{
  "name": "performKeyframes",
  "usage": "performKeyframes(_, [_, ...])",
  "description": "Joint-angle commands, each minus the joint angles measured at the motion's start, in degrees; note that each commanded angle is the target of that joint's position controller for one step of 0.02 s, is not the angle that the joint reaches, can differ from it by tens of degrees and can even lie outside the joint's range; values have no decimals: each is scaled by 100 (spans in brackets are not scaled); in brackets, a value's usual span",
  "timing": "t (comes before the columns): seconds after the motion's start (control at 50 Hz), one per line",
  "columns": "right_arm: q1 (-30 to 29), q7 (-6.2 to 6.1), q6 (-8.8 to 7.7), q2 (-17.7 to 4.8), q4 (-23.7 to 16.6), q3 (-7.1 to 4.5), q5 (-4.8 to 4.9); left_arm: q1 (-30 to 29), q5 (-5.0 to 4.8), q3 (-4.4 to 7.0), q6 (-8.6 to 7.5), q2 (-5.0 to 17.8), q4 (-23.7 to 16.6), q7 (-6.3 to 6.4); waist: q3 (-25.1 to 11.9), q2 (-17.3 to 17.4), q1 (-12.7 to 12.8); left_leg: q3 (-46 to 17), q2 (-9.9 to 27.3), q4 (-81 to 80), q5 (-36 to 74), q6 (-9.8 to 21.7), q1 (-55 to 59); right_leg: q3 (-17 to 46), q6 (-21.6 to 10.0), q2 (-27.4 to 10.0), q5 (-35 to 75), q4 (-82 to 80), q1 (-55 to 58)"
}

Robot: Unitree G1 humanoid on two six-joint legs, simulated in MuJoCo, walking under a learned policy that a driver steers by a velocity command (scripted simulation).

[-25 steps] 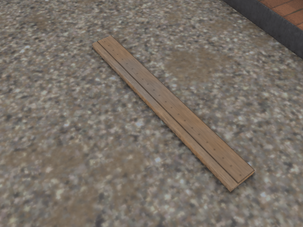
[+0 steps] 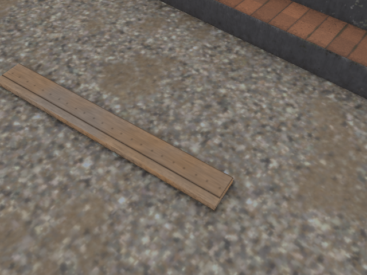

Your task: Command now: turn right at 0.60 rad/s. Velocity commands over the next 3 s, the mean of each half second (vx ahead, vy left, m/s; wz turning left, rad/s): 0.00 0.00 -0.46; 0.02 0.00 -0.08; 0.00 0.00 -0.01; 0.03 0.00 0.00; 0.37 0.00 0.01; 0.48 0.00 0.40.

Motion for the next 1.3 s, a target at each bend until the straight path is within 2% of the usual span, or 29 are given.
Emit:
performKeyframes(0.02, [-29,21,-11,-1081,-251,-320,80,200,26,84,-152,407,-398,39,-792,999,138,-664,1240,-2,2575,762,397,-378,-221,188,629,-1349,608])
performKeyframes(0.04, [80,26,9,-1031,-196,-316,101,374,104,100,-219,491,-335,99,-831,626,257,-434,1117,507,1968,433,-18,-146,-303,185,1319,-2118,1157])
performKeyframes(0.06, [305,58,45,-756,-267,-250,51,514,186,215,-302,1022,-356,169,-827,-781,252,40,620,1914,128,7,-1124,1609,-546,-960,1794,-2862,1837])
performKeyframes(0.08, [-32,-6,125,-411,-703,-121,-2,631,73,402,-319,1801,-460,181,-633,-1701,277,-196,-333,2728,-2230,-273,-2295,3379,-1474,-2318,3775,-2739,1532])
performKeyframes(0.1, [-236,-72,201,-689,-629,-175,4,966,19,394,-317,1509,-354,183,-806,-949,563,-863,-164,3415,-2171,-273,-2196,2994,-1873,-2195,4067,-2528,1574])
performKeyframes(0.12, [-215,-59,221,-686,-557,-191,80,666,8,276,-304,1161,-342,213,-526,-756,335,-989,-86,3585,-1703,-256,-2264,2455,-1807,-1826,3913,-2476,1385])
performKeyframes(0.14, [-153,-39,186,-714,-461,-208,113,252,14,206,-275,926,-386,247,-348,-623,143,-1071,-11,3389,-1180,-253,-2193,2037,-1538,-1383,3555,-2540,1194])
performKeyframes(0.16, [-111,-22,159,-795,-425,-243,55,21,-5,175,-272,842,-424,295,-368,-748,63,-1032,-25,3315,-858,-270,-2154,1840,-1365,-1093,3572,-2529,1244])
performKeyframes(0.18, [46,7,155,-829,-321,-252,-7,14,-13,155,-275,792,-427,314,-550,-802,45,-975,-99,3428,-681,-315,-2023,1717,-1340,-951,3984,-2462,1320])
performKeyframes(0.2, [111,29,168,-815,-282,-252,-14,96,-20,152,-283,801,-403,304,-698,-675,38,-973,-154,3493,-606,-346,-1965,1703,-1339,-923,4156,-2419,1384])
performKeyframes(0.24, [101,42,206,-727,-270,-233,30,234,-19,168,-318,839,-347,290,-785,-508,70,-979,-184,3369,-532,-382,-2013,1773,-1358,-947,4044,-2430,1512])
performKeyframes(0.32, [-64,7,260,-631,-257,-203,52,483,47,124,-352,748,-221,314,-652,-646,222,-974,-192,2763,-572,-354,-1977,1972,-1418,-994,3513,-2552,1527])
performKeyframes(0.42, [-213,-9,227,-531,-233,-158,84,552,124,76,-366,737,-68,330,-560,-596,282,-970,-291,1928,-785,-183,-1410,2151,-1454,-1032,3258,-2486,1260])
performKeyframes(0.5, [-100,-62,186,-469,-144,-114,156,380,141,17,-359,680,57,341,-576,-603,192,-920,-443,1015,-864,-36,-547,2280,-1351,-978,3495,-2312,921])
performKeyframes(0.52, [49,-65,151,-430,-91,-91,135,437,113,17,-345,695,132,352,-716,-551,133,-836,-508,610,-774,15,-218,2348,-1316,-904,2727,-2337,889])
performKeyframes(0.54, [179,-78,109,-323,-13,-58,118,275,74,-26,-329,617,154,373,-573,-470,-38,-821,-511,-172,-319,76,239,2348,-1178,-778,2345,-2252,589])
performKeyframes(0.56, [279,-109,38,-266,42,-18,71,199,41,-106,-346,430,163,399,-538,-299,-146,-1069,-303,-973,309,119,873,2331,-912,-631,1989,-2163,180])
performKeyframes(0.58, [310,-161,-55,-505,34,-15,-35,344,47,-203,-406,132,172,401,-625,328,-51,-1981,594,-1379,487,232,1327,2000,-612,-341,1528,-1739,-157])
performKeyframes(0.6, [-108,-132,-103,-958,-74,-67,8,590,-4,-180,-403,171,230,411,-462,886,253,-2858,1286,-1460,1102,699,822,1145,-460,411,727,-1494,-242])
performKeyframes(0.62, [-105,-91,-106,-780,24,-31,53,535,100,-120,-361,432,341,420,-436,939,175,-2809,1467,-1337,1474,1094,196,885,-409,283,263,-1312,416])
performKeyframes(0.64, [-263,-53,-133,-540,39,67,69,533,105,-134,-351,384,424,396,-348,870,285,-2507,1173,-1275,1516,1005,65,871,-407,202,632,-1588,704])
performKeyframes(0.66, [-326,-41,-141,-491,75,91,68,487,95,-170,-356,283,523,376,-303,841,297,-2150,813,-1182,1304,740,21,930,-395,149,1201,-1990,930])
performKeyframes(0.68, [-251,-54,-143,-513,110,95,65,382,97,-171,-367,312,576,357,-356,871,231,-1946,547,-1122,1141,503,51,1025,-386,82,1695,-2174,1106])
performKeyframes(0.7, [-133,-62,-160,-527,154,100,73,315,117,-172,-390,387,587,342,-434,821,170,-1845,431,-1045,1245,381,90,1174,-369,-52,2087,-2266,1209])
performKeyframes(0.72, [-66,-53,-166,-575,182,85,98,429,76,-163,-402,431,729,340,-470,570,139,-1700,297,-1020,1263,334,273,1179,-372,-96,2283,-2210,1117])
performKeyframes(0.76, [-7,-60,-167,-539,287,93,130,482,36,-187,-416,358,938,380,-454,251,121,-1600,260,-902,1404,325,539,1173,-359,-143,2338,-2312,1002])
performKeyframes(0.84, [58,-52,-172,-513,500,113,113,419,23,-210,-409,322,1226,457,-489,70,71,-1545,259,-837,1621,332,657,1202,-343,-212,2554,-2423,1071])
performKeyframes(1.06, [105,-65,-167,-462,1164,186,102,385,6,-243,-385,313,1909,513,-389,67,71,-1545,215,-978,1392,305,568,1199,-367,-320,2568,-2531,1189])
performKeyframes(1.3, [304,-95,-157,-312,1739,267,104,481,3,-332,-397,126,2387,541,-265,76,58,-1563,174,-1044,1096,304,488,1143,-368,-346,2362,-2582,1080])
